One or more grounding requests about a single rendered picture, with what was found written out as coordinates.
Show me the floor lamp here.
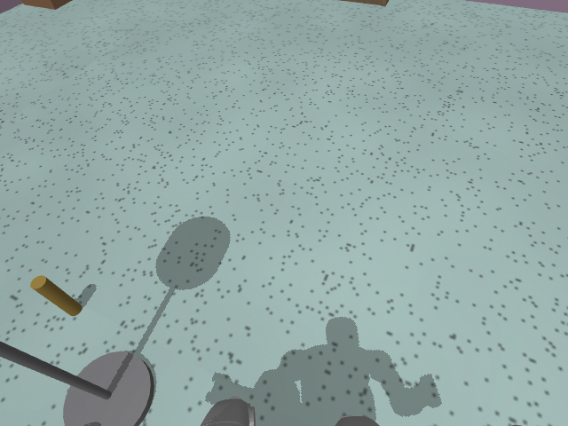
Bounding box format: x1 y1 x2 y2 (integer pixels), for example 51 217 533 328
0 342 154 426

